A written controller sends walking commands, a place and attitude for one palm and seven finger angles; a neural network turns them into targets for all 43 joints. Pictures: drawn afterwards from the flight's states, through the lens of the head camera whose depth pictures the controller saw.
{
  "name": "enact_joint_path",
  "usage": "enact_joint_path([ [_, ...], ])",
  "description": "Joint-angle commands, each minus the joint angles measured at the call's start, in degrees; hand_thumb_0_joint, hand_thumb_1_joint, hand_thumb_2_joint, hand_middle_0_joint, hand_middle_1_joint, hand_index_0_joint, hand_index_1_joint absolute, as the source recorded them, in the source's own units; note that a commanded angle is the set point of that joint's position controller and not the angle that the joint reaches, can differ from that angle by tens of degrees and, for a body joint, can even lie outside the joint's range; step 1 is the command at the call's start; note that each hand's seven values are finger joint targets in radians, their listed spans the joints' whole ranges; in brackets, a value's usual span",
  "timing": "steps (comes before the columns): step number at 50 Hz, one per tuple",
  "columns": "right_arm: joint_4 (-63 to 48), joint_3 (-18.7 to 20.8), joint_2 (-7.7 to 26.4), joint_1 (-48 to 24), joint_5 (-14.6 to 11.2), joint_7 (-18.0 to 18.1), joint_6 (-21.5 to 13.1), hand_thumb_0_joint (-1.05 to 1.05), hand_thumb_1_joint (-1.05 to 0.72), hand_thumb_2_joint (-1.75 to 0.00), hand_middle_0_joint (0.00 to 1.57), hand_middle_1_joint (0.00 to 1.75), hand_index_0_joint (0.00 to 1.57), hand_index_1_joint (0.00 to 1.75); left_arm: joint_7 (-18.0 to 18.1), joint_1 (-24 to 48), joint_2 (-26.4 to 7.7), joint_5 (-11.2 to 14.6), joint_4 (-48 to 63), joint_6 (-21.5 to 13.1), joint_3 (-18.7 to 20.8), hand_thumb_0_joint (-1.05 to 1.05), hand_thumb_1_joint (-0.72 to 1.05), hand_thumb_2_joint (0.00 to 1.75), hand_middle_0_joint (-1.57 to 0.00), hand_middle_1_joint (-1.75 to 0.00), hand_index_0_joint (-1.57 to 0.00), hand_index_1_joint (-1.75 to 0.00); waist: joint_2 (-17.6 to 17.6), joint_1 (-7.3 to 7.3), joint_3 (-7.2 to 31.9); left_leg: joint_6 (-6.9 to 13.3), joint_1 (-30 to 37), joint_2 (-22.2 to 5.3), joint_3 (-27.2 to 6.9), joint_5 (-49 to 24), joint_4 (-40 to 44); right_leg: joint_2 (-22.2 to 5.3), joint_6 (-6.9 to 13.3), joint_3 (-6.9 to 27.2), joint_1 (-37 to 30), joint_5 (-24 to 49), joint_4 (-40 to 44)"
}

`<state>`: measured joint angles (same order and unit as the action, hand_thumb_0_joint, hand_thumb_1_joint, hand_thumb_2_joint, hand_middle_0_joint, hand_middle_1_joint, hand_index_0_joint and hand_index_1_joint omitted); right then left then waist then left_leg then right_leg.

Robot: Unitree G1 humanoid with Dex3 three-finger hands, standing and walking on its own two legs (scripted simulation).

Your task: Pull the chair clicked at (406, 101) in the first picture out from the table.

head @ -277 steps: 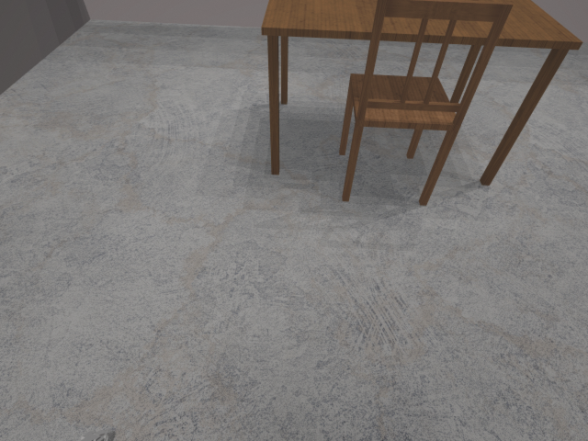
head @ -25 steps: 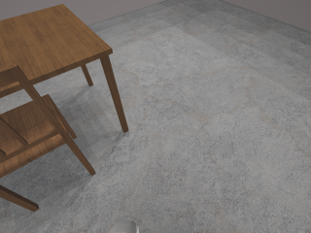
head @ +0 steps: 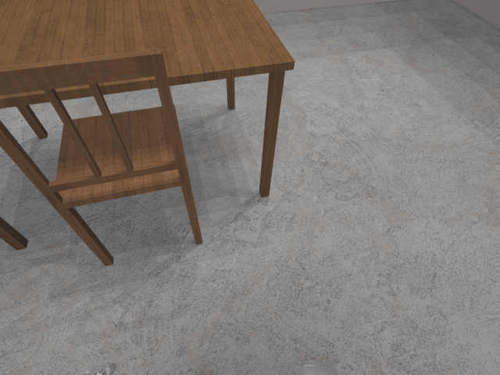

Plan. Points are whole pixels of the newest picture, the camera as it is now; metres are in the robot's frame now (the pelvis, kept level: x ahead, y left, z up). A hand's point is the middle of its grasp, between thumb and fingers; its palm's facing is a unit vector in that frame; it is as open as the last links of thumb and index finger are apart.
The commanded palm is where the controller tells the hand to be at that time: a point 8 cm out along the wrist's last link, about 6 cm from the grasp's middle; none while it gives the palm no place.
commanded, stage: turn to face it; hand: left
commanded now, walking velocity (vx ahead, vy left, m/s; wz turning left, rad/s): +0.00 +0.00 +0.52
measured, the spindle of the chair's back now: (77, 137) +0.63 +0.48 -0.08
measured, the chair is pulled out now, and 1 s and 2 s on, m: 0.00 0.00 0.00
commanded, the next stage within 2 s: take the last steps up to it in 0.40 s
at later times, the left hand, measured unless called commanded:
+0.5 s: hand out of the picture -0.03 +0.20 -0.18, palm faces +0.29 -0.93 -0.23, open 7.4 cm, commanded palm none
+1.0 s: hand out of the picture +0.02 +0.21 -0.16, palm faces +0.31 -0.93 -0.21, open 7.4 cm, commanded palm none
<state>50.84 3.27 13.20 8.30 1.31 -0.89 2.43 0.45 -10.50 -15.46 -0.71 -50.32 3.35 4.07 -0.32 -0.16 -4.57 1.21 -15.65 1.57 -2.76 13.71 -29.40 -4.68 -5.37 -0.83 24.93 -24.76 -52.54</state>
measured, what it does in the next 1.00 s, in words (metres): steps on the spot, turning left: right foot, then left foot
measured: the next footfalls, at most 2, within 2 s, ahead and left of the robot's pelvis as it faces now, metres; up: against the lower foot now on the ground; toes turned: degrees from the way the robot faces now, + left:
right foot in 0.10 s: +0.06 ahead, -0.14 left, +0.00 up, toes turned +1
left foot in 0.50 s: -0.02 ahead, +0.11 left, +0.00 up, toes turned +18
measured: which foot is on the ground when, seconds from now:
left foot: down 0.00-0.10, up 0.12-0.48, down 0.50-1.00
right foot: up 0.00-0.08, down 0.10-0.50, up 0.52-0.98, down 1.00-1.00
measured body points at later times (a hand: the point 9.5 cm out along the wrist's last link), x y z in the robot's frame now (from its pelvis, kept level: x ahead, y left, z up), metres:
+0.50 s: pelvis -0.02 +0.00 -0.01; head +0.00 +0.02 +0.44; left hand -0.05 +0.25 -0.16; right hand +0.13 -0.23 -0.14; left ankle -0.06 +0.10 -0.74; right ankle +0.02 -0.14 -0.74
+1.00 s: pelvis +0.02 +0.02 +0.00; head +0.02 +0.00 +0.45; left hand +0.00 +0.26 -0.14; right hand +0.03 -0.21 -0.17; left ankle -0.06 +0.10 -0.74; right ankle +0.08 -0.07 -0.74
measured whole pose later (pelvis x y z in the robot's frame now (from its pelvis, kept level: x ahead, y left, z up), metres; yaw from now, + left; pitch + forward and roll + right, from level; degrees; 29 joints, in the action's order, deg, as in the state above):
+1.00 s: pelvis +0.02 +0.02 +0.00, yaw +18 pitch -2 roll +2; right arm 63.1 2.1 9.4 23.9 1.2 0.6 -0.4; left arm -0.9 -13.7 -9.7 -1.6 -56.9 -0.5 1.9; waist 0.4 1.5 -0.3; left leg 2.6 -6.4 3.6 0.9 18.1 -26.0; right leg -3.3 -0.8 -4.4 15.5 -18.3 -31.8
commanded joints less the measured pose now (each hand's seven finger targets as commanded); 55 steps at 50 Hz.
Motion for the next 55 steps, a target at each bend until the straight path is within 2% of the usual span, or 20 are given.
enact_joint_path([
  [1, -4.3, 3.7, 12.6, -0.1, 0.2, 0.7, -0.7, 0.00, -0.90, -0.90, 0.20, 0.30, 0.20, 0.30, 0.7, -0.8, -3.4, 0.3, 5.4, -2.1, 0.7, 0.00, 0.90, 0.90, -0.20, -0.30, -0.20, -0.30, 9.8, 1.13, 7.3, 8.3, 3.6, -12.9, -15.7, -21.6, 5.9, 2.9, 0.5, -1.1, -5.1, 0.7, 10.5],
  [4, -4.8, 3.5, 10.3, -0.7, -0.5, 0.5, -0.6, 0.00, -0.90, -0.90, 0.20, 0.30, 0.20, 0.30, 1.1, -6.3, -5.6, 0.2, 4.5, -3.4, 1.1, 0.00, 0.90, 0.90, -0.20, -0.30, -0.20, -0.30, 4.9, -1.83, 8.9, 3.6, -4.3, -8.1, -13.6, -15.6, -2.5, 0.8, 1.4, 0.5, -19.5, 13.4, 30.2],
  [5, -5.5, 2.8, 6.3, 1.4, -1.1, 0.1, -0.7, 0.00, -0.90, -0.90, 0.20, 0.30, 0.20, 0.30, 1.6, -7.1, -10.8, -0.8, 4.7, -4.1, 2.1, 0.00, 0.90, 0.90, -0.20, -0.30, -0.20, -0.30, -10.5, -1.85, 9.9, -1.2, -14.8, -0.6, -5.1, 1.7, -14.6, -13.4, 5.8, 14.6, -27.0, 17.9, 35.8],
  [6, -6.7, 2.8, 5.8, 0.5, -0.6, 0.2, -0.7, 0.00, -0.90, -0.90, 0.20, 0.30, 0.20, 0.30, 1.4, -6.5, -13.5, -0.8, 5.5, -3.8, 2.1, 0.00, 0.90, 0.90, -0.20, -0.30, -0.20, -0.30, -14.9, -2.07, 8.4, -3.1, -17.6, 2.5, -0.7, 20.7, -27.1, -24.1, 12.4, 21.4, -21.1, 24.4, 36.4],
  [7, -5.4, 3.2, 8.0, 0.2, 0.0, 0.2, 0.2, 0.00, -0.90, -0.90, 0.20, 0.30, 0.20, 0.30, 1.7, -4.8, -11.0, -0.4, 5.5, -3.9, 2.0, 0.00, 0.90, 0.90, -0.20, -0.30, -0.20, -0.30, -15.3, -1.90, 7.1, -2.5, -16.0, -0.2, -3.9, 19.1, -34.9, -22.1, 13.7, 19.8, -15.1, 20.7, 37.4],
  [9, -3.4, 3.2, 7.2, 0.9, 0.0, -0.4, 0.9, 0.00, -0.90, -0.90, 0.20, 0.30, 0.20, 0.30, 1.7, 1.3, -7.4, -0.4, 6.3, -3.6, 1.0, 0.00, 0.90, 0.90, -0.20, -0.30, -0.20, -0.30, -8.7, 1.01, 2.0, -3.3, -16.5, -2.2, -1.8, 11.8, -41.7, -16.1, 12.7, 10.7, -11.3, 19.4, 35.9],
  [11, -2.0, 2.6, 6.0, 2.7, 0.0, -0.7, 1.0, 0.00, -0.90, -0.90, 0.20, 0.30, 0.20, 0.30, 1.7, 1.5, -6.1, -0.5, 6.2, -3.9, 0.4, 0.00, 0.90, 0.90, -0.20, -0.30, -0.20, -0.30, -9.8, 1.46, 2.8, -4.3, -15.8, -2.6, 0.4, 8.7, -40.9, -13.5, 11.5, 3.8, -13.0, 23.7, 34.3],
  [19, -1.6, 0.8, 3.4, -2.8, -0.9, -0.3, 0.3, 0.00, -0.90, -0.90, 0.20, 0.30, 0.20, 0.30, 1.5, -7.1, -9.2, -1.2, 0.9, -3.5, 1.1, 0.00, 0.90, 0.90, -0.20, -0.30, -0.20, -0.30, -11.9, -3.09, 5.6, -4.3, -8.0, -1.8, 6.2, 14.2, -17.7, -14.9, 13.4, 0.9, -20.2, 38.6, 30.4],
  [23, 0.7, 0.6, 4.1, 3.2, -0.9, 0.2, -0.7, 0.00, -0.90, -0.90, 0.20, 0.30, 0.20, 0.30, 1.4, -4.8, -8.8, -0.6, -0.3, -2.8, 1.4, 0.00, 0.90, 0.90, -0.20, -0.30, -0.20, -0.30, -10.7, 0.23, 7.4, -3.1, 4.8, -1.7, 7.5, 2.1, 1.7, -12.8, 9.0, -2.6, -15.4, 32.7, 24.0],
  [24, 1.1, 1.1, 7.0, 5.5, -0.6, 0.2, -1.4, 0.00, -0.90, -0.90, 0.20, 0.30, 0.20, 0.30, 1.3, -4.8, -7.1, 0.1, -0.1, -2.4, 1.1, 0.00, 0.90, 0.90, -0.20, -0.30, -0.20, -0.30, -3.1, 1.75, 9.0, -1.7, 12.3, -5.9, 3.7, -5.2, 8.0, -10.5, 6.0, -5.2, -9.6, 25.1, 17.4],
  [25, 0.7, 2.2, 12.4, 6.5, -0.1, 0.4, -1.8, 0.00, -0.90, -0.90, 0.20, 0.30, 0.20, 0.30, 0.9, -5.9, -3.1, 0.4, 1.5, -2.1, 0.2, 0.00, 0.90, 0.90, -0.20, -0.30, -0.20, -0.30, 14.0, 1.78, 9.2, 4.3, 17.2, -20.1, -13.6, -21.7, 9.9, -3.4, 1.8, -8.5, 3.0, 2.3, 7.8],
  [26, 1.0, 2.3, 14.5, 7.7, 0.0, 0.6, -1.2, 0.00, -0.90, -0.90, 0.20, 0.30, 0.20, 0.30, 1.0, -3.0, -2.3, -0.1, 2.4, -1.9, -0.5, 0.00, 0.90, 0.90, -0.20, -0.30, -0.20, -0.30, 15.3, 3.11, 7.6, 9.9, 12.0, -25.0, -15.8, -23.1, 11.6, -1.8, 1.9, -5.2, 3.7, -11.6, 0.0],
  [30, 1.4, 0.4, 8.5, 3.9, 0.1, 2.0, -2.2, 0.00, -0.90, -0.90, 0.20, 0.30, 0.20, 0.30, -0.5, -1.1, -3.0, -0.8, -1.3, -1.8, 0.0, 0.00, 0.90, 0.90, -0.20, -0.30, -0.20, -0.30, 10.8, 1.17, 0.5, 8.5, 5.4, -16.1, -11.5, 5.4, 17.4, -1.4, 3.3, -0.9, 7.8, 0.1, -11.2],
  [43, 6.8, 0.6, 5.9, 13.7, 0.0, 2.0, -4.3, 0.00, -0.90, -0.90, 0.20, 0.30, 0.20, 0.30, -1.1, 1.2, 0.7, -0.8, -2.0, -3.8, -1.5, 0.00, 0.90, 0.90, -0.20, -0.30, -0.20, -0.30, 5.9, 2.51, -2.0, 11.5, 6.8, -15.3, -13.1, 11.4, 20.6, -0.4, 3.7, -2.9, 2.4, 2.7, 9.2],
  [48, 8.4, 0.2, 4.3, 12.3, -0.3, 1.9, -4.2, 0.00, -0.90, -0.90, 0.20, 0.30, 0.20, 0.30, -0.8, -7.7, 1.5, -0.9, -5.5, -4.8, -0.9, 0.00, 0.90, 0.90, -0.20, -0.30, -0.20, -0.30, 2.1, -2.16, -0.9, 7.8, -3.6, -10.7, -8.7, 13.1, 11.5, 2.4, 4.3, -4.6, -17.7, 8.9, 24.7],
  [49, 8.6, -0.2, 2.2, 12.6, -0.6, 1.9, -4.6, 0.00, -0.90, -0.90, 0.20, 0.30, 0.20, 0.30, -0.4, -11.6, -0.5, -1.1, -6.8, -5.5, -0.3, 0.00, 0.90, 0.90, -0.20, -0.30, -0.20, -0.30, -2.7, -3.89, -0.3, 5.6, -10.0, -7.1, -5.4, 13.4, 3.1, -1.7, 5.4, 0.9, -25.9, 5.0, 30.1],
  [50, 7.5, -0.8, -0.8, 13.3, -1.0, 1.5, -5.0, 0.00, -0.90, -0.90, 0.20, 0.30, 0.20, 0.30, 0.1, -17.1, -4.9, -1.5, -8.2, -6.2, 0.6, 0.00, 0.90, 0.90, -0.20, -0.30, -0.20, -0.30, -14.5, -5.55, 1.5, 2.4, -20.0, -0.1, 2.8, 14.5, -13.3, -14.6, 10.3, 19.0, -33.6, -5.1, 38.1],
  [51, 5.2, -0.2, 1.6, 10.6, -0.2, 1.1, -5.0, 0.00, -0.90, -0.90, 0.20, 0.30, 0.20, 0.30, 0.4, -21.0, -8.1, -0.6, -8.6, -6.1, 1.3, 0.00, 0.90, 0.90, -0.20, -0.30, -0.20, -0.30, -15.0, -6.70, 2.5, 1.6, -24.0, -0.2, 3.1, 18.8, -24.4, -22.7, 15.2, 31.0, -31.5, -12.0, 45.3],
  [53, 5.8, 0.9, 2.6, 7.9, 0.1, 0.4, -4.2, 0.00, -0.90, -0.90, 0.20, 0.30, 0.20, 0.30, 0.8, -15.5, -4.6, -0.2, -8.0, -6.4, 0.7, 0.00, 0.90, 0.90, -0.20, -0.30, -0.20, -0.30, -9.4, -4.04, -3.5, 1.4, -24.7, -4.6, 0.5, 10.4, -34.3, -21.2, 15.3, 27.8, -20.3, -17.9, 48.3],
  [55, 7.8, 0.7, -0.2, 10.2, 0.3, -0.1, -3.5, 0.00, -0.90, -0.90, 0.20, 0.30, 0.20, 0.30, 0.8, -11.4, 0.4, -0.4, -7.3, -7.1, -0.4, 0.00, 0.90, 0.90, -0.20, -0.30, -0.20, -0.30, -2.8, -0.80, -4.9, 0.1, -21.3, -6.7, 1.1, 1.8, -34.1, -15.4, 11.9, 13.4, -15.1, -2.9, 46.5],
])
